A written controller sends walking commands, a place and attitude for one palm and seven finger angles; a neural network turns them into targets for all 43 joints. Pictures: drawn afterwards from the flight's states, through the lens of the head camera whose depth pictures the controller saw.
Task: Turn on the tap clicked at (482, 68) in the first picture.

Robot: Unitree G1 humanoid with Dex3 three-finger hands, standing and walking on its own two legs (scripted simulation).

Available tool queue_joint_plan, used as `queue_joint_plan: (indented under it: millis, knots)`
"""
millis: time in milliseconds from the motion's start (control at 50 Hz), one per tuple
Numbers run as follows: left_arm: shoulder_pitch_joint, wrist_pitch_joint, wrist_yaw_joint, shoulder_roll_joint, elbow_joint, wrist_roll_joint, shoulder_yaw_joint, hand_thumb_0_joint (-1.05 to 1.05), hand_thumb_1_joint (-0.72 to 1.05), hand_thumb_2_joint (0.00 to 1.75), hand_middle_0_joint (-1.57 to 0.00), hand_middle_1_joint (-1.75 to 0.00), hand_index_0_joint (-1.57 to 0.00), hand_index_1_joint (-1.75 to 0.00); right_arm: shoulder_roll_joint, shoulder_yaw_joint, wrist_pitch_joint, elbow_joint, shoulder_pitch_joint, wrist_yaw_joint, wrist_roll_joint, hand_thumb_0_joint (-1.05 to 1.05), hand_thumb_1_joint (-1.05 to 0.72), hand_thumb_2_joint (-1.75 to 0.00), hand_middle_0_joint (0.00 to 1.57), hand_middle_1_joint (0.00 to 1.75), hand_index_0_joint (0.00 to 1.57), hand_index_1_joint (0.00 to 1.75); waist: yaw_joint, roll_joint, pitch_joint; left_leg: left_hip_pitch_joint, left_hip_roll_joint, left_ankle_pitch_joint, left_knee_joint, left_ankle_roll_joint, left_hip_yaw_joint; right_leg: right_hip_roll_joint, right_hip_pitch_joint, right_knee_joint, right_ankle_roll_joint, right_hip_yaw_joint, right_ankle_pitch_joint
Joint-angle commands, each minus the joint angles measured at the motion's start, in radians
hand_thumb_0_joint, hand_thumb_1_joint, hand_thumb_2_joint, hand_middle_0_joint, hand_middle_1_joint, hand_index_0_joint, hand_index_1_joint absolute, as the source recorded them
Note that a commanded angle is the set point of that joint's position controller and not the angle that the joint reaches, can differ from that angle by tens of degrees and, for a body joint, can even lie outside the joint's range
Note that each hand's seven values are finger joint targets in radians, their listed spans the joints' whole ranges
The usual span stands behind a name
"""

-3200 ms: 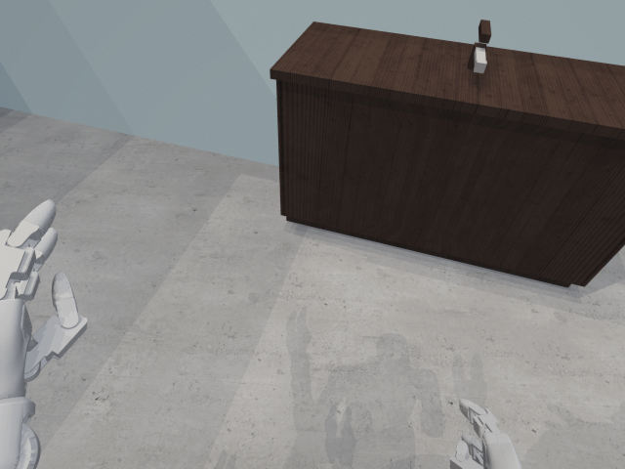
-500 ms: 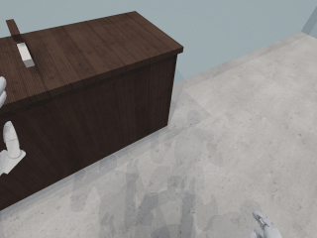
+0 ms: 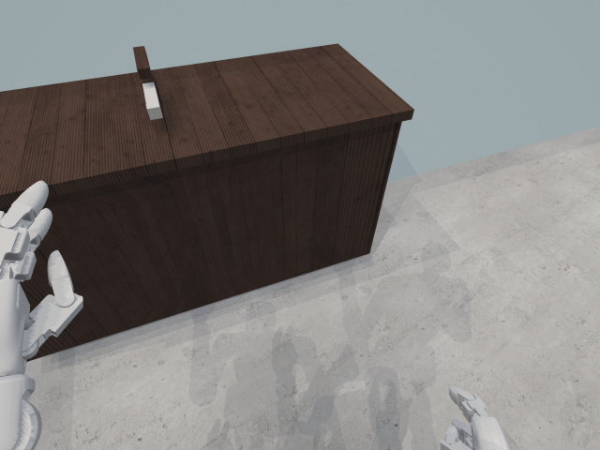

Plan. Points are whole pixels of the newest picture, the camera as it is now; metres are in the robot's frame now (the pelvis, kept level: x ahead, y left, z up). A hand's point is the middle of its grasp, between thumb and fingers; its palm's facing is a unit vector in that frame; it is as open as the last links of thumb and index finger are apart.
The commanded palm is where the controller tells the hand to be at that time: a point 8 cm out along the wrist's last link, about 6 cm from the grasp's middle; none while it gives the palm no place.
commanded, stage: take the last steps up to it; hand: left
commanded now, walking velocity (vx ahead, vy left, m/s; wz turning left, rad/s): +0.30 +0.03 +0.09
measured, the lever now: (154, 111) +0.78 +0.39 +0.04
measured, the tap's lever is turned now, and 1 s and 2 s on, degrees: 0 0 0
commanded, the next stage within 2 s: none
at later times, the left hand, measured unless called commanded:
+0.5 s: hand (64, 327) +0.18 +0.23 +0.18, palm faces +0.45 -0.80 -0.39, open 7.4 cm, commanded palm +0.13 +0.27 +0.18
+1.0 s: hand (85, 241) +0.27 +0.24 +0.19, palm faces +0.41 -0.79 -0.45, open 7.4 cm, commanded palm +0.22 +0.29 +0.18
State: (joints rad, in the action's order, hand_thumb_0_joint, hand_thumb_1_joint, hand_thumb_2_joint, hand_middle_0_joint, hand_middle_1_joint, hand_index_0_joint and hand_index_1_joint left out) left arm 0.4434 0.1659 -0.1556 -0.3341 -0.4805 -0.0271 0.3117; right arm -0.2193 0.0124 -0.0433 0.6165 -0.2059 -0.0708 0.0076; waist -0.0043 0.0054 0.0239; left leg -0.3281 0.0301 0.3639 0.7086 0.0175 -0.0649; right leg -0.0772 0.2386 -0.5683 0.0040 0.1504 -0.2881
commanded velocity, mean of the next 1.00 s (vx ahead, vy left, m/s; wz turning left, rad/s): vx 0.30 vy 0.01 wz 0.02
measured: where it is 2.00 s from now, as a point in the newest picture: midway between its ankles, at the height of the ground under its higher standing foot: (304, 439)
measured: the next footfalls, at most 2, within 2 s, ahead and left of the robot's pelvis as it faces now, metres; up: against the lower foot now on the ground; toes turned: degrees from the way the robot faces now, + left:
left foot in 0.04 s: +0.06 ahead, +0.12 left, +0.00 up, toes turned +5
right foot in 0.36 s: +0.02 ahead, -0.12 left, +0.00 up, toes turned -6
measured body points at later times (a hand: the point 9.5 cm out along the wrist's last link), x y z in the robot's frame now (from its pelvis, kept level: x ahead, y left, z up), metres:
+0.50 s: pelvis -0.02 -0.01 +0.01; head -0.03 -0.03 +0.45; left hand +0.15 +0.27 +0.20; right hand +0.13 -0.23 -0.10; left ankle +0.00 +0.11 -0.67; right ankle -0.02 -0.11 -0.73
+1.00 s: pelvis +0.07 +0.00 +0.01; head +0.09 +0.00 +0.46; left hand +0.24 +0.29 +0.21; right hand +0.24 -0.19 -0.09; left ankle +0.07 +0.13 -0.73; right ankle +0.13 -0.12 -0.71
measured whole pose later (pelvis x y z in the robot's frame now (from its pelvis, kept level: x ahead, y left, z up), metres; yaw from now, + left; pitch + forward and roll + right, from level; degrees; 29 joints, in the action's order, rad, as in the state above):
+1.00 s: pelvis +0.07 +0.00 +0.01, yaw +2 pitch +0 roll -1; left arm 0.50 0.23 -0.15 -0.39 -0.54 -0.02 0.37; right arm -0.12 0.04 -0.11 0.61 -0.22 -0.05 0.00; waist 0.00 0.02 0.04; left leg -0.24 0.11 0.26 0.52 0.01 -0.15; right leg -0.07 0.41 -0.71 -0.03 0.14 -0.35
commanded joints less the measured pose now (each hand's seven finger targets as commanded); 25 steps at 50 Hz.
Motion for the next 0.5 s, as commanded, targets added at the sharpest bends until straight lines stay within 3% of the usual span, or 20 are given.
queue_joint_plan:
  millis: [0, 20, 40, 60, 80, 100, 140, 180, 220, 300, 320, 340, 360, 380, 400, 420, 460, 480]
  knots:
    - [-0.103, 0.079, -0.037, -0.199, -0.302, -0.009, 0.134, 0.00, 0.90, 0.90, -0.20, -0.30, -0.20, -0.30, -0.080, -0.050, -0.055, -0.181, 0.071, -0.018, -0.008, 0.00, -0.90, -0.90, 0.20, 0.30, 0.20, 0.30, 0.011, -0.026, -0.146, 0.167, 0.027, -0.081, -0.295, -0.036, -0.008, -0.142, -0.012, 0.058, 0.042, -0.166, 0.042]
    - [-0.114, 0.085, -0.040, -0.200, -0.331, -0.009, 0.133, 0.00, 0.90, 0.90, -0.20, -0.30, -0.20, -0.30, -0.112, -0.062, -0.060, -0.193, 0.074, -0.023, -0.012, 0.00, -0.90, -0.90, 0.20, 0.30, 0.20, 0.30, 0.008, 0.146, -0.142, 0.218, 0.153, -0.117, -0.346, -0.100, 0.164, -0.046, 0.098, -0.077, 0.000, -0.119, -0.089]
    - [-0.089, 0.097, -0.039, -0.190, -0.293, -0.007, 0.133, 0.00, 0.90, 0.90, -0.20, -0.30, -0.20, -0.30, -0.107, -0.055, -0.063, -0.178, 0.063, -0.018, -0.011, 0.00, -0.90, -0.90, 0.20, 0.30, 0.20, 0.30, 0.013, 0.334, -0.123, 0.227, 0.293, -0.051, -0.451, -0.183, 0.399, 0.045, 0.231, -0.272, -0.027, -0.055, -0.296]
    - [-0.107, 0.100, -0.039, -0.205, -0.271, 0.010, 0.135, 0.00, 0.90, 0.90, -0.20, -0.30, -0.20, -0.30, -0.089, -0.043, -0.073, -0.167, 0.079, -0.016, 0.000, 0.00, -0.90, -0.90, 0.20, 0.30, 0.20, 0.30, 0.028, 0.346, -0.071, 0.146, 0.355, 0.056, -0.522, -0.243, 0.535, 0.034, 0.273, -0.441, -0.016, -0.111, -0.295]
    - [-0.151, 0.116, -0.034, -0.202, -0.296, 0.017, 0.126, 0.00, 0.90, 0.90, -0.20, -0.30, -0.20, -0.30, -0.082, -0.051, -0.086, -0.159, 0.076, -0.012, -0.005, 0.00, -0.90, -0.90, 0.20, 0.30, 0.20, 0.30, 0.023, 0.249, -0.052, 0.147, 0.349, 0.045, -0.491, -0.261, 0.541, 0.016, 0.307, -0.470, -0.011, -0.151, -0.250]
    - [-0.132, 0.117, -0.029, -0.195, -0.263, 0.025, 0.123, 0.00, 0.90, 0.90, -0.20, -0.30, -0.20, -0.30, -0.099, -0.060, -0.095, -0.143, 0.082, -0.008, -0.010, 0.00, -0.90, -0.90, 0.20, 0.30, 0.20, 0.30, 0.018, 0.188, -0.044, 0.144, 0.325, 0.039, -0.471, -0.252, 0.451, 0.004, 0.319, -0.465, -0.019, -0.151, -0.212]
    - [-0.065, 0.109, -0.020, -0.151, -0.224, 0.020, 0.098, 0.00, 0.90, 0.90, -0.20, -0.30, -0.20, -0.30, -0.108, -0.069, -0.100, -0.136, 0.067, 0.001, -0.018, 0.00, -0.90, -0.90, 0.20, 0.30, 0.20, 0.30, 0.012, 0.196, -0.059, 0.088, 0.247, 0.097, -0.474, -0.209, 0.299, 0.023, 0.236, -0.407, -0.023, -0.096, -0.144]
    - [-0.043, 0.108, -0.018, -0.152, -0.207, 0.017, 0.103, 0.00, 0.90, 0.90, -0.20, -0.30, -0.20, -0.30, -0.107, -0.064, -0.104, -0.136, 0.067, 0.001, -0.017, 0.00, -0.90, -0.90, 0.20, 0.30, 0.20, 0.30, 0.013, 0.219, -0.052, 0.023, 0.217, 0.167, -0.502, -0.187, 0.247, 0.036, 0.158, -0.314, -0.027, -0.058, -0.121]
    - [-0.039, 0.104, -0.016, -0.146, -0.185, 0.012, 0.094, 0.00, 0.90, 0.90, -0.20, -0.30, -0.20, -0.30, -0.104, -0.057, -0.102, -0.133, 0.064, -0.004, -0.014, 0.00, -0.90, -0.90, 0.20, 0.30, 0.20, 0.30, 0.015, 0.221, -0.050, -0.005, 0.214, 0.207, -0.521, -0.176, 0.231, 0.061, 0.084, -0.204, -0.026, -0.021, -0.150]
    - [-0.087, 0.081, -0.018, -0.160, -0.160, 0.017, 0.099, 0.00, 0.90, 0.90, -0.20, -0.30, -0.20, -0.30, -0.098, -0.049, -0.085, -0.133, 0.077, -0.011, -0.007, 0.00, -0.90, -0.90, 0.20, 0.30, 0.20, 0.30, 0.008, 0.189, -0.069, -0.090, 0.177, 0.283, -0.430, -0.127, 0.181, 0.082, -0.141, 0.101, -0.008, 0.024, -0.142]
    - [-0.090, 0.077, -0.019, -0.170, -0.152, 0.021, 0.105, 0.00, 0.90, 0.90, -0.20, -0.30, -0.20, -0.30, -0.092, -0.047, -0.076, -0.133, 0.075, -0.011, -0.005, 0.00, -0.90, -0.90, 0.20, 0.30, 0.20, 0.30, 0.007, 0.135, -0.081, -0.153, 0.147, 0.282, -0.328, -0.103, 0.147, 0.048, -0.214, 0.165, 0.016, -0.032, -0.153]
    - [-0.100, 0.075, -0.022, -0.199, -0.146, 0.026, 0.124, 0.00, 0.90, 0.90, -0.20, -0.30, -0.20, -0.30, -0.076, -0.047, -0.065, -0.135, 0.071, -0.009, -0.005, 0.00, -0.90, -0.90, 0.20, 0.30, 0.20, 0.30, 0.005, -0.017, -0.081, -0.268, 0.090, 0.246, -0.092, -0.074, 0.079, -0.087, -0.254, 0.256, 0.086, -0.243, -0.276]
    - [-0.125, 0.074, -0.020, -0.239, -0.152, 0.017, 0.145, 0.00, 0.90, 0.90, -0.20, -0.30, -0.20, -0.30, -0.061, -0.042, -0.063, -0.137, 0.079, -0.008, -0.005, 0.00, -0.90, -0.90, 0.20, 0.30, 0.20, 0.30, -0.003, -0.232, -0.047, -0.397, -0.006, 0.167, 0.178, -0.028, -0.017, -0.287, -0.247, 0.393, 0.188, -0.565, -0.366]
    - [-0.186, 0.078, -0.027, -0.253, -0.191, 0.009, 0.151, 0.00, 0.90, 0.90, -0.20, -0.30, -0.20, -0.30, -0.099, -0.059, -0.079, -0.140, 0.110, 0.000, -0.010, 0.00, -0.90, -0.90, 0.20, 0.30, 0.20, 0.30, -0.012, -0.284, -0.044, -0.443, 0.000, 0.138, 0.365, -0.010, 0.043, -0.370, -0.218, 0.429, 0.229, -0.695, -0.367]
    - [-0.163, 0.086, -0.026, -0.238, -0.156, 0.009, 0.157, 0.00, 0.90, 0.90, -0.20, -0.30, -0.20, -0.30, -0.091, -0.051, -0.084, -0.118, 0.103, -0.001, -0.002, 0.00, -0.90, -0.90, 0.20, 0.30, 0.20, 0.30, 0.001, -0.181, -0.011, -0.420, 0.038, 0.077, 0.422, -0.005, 0.081, -0.345, -0.139, 0.423, 0.232, -0.619, -0.361]
    - [-0.108, 0.089, -0.020, -0.219, -0.129, 0.008, 0.150, 0.00, 0.90, 0.90, -0.20, -0.30, -0.20, -0.30, -0.081, -0.044, -0.075, -0.104, 0.081, 0.001, -0.006, 0.00, -0.90, -0.90, 0.20, 0.30, 0.20, 0.30, 0.005, -0.134, -0.007, -0.405, 0.052, 0.030, 0.440, 0.004, 0.073, -0.300, -0.124, 0.400, 0.214, -0.498, -0.278]
    - [-0.100, 0.100, -0.013, -0.204, -0.124, 0.008, 0.136, 0.00, 0.90, 0.90, -0.20, -0.30, -0.20, -0.30, -0.081, -0.038, -0.062, -0.100, 0.094, -0.003, -0.012, 0.00, -0.90, -0.90, 0.20, 0.30, 0.20, 0.30, 0.010, -0.120, 0.000, -0.366, 0.072, -0.043, 0.387, 0.012, 0.040, -0.248, -0.097, 0.369, 0.172, -0.308, -0.066]
    - [-0.126, 0.105, -0.013, -0.208, -0.149, 0.008, 0.134, 0.00, 0.90, 0.90, -0.20, -0.30, -0.20, -0.30, -0.079, -0.040, -0.063, -0.107, 0.108, -0.009, -0.015, 0.00, -0.90, -0.90, 0.20, 0.30, 0.20, 0.30, 0.010, -0.120, -0.011, -0.325, 0.077, -0.040, 0.311, 0.008, 0.028, -0.237, -0.095, 0.355, 0.161, -0.264, -0.004]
